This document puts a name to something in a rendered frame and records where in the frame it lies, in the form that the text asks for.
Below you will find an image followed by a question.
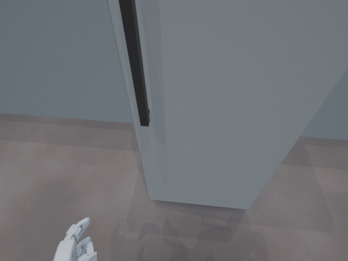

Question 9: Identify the left robot hand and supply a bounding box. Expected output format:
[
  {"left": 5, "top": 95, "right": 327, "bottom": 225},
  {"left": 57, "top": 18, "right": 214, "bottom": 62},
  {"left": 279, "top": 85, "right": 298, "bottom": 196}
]
[{"left": 53, "top": 217, "right": 97, "bottom": 261}]

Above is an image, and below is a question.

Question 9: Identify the fridge door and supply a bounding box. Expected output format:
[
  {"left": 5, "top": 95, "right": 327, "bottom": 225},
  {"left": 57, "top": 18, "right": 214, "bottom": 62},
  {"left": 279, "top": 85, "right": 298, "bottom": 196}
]
[{"left": 108, "top": 0, "right": 348, "bottom": 210}]

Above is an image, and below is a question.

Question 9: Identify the handle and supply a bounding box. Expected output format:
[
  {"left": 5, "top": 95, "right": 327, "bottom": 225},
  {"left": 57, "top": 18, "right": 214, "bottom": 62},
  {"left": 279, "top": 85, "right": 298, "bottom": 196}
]
[{"left": 119, "top": 0, "right": 150, "bottom": 126}]

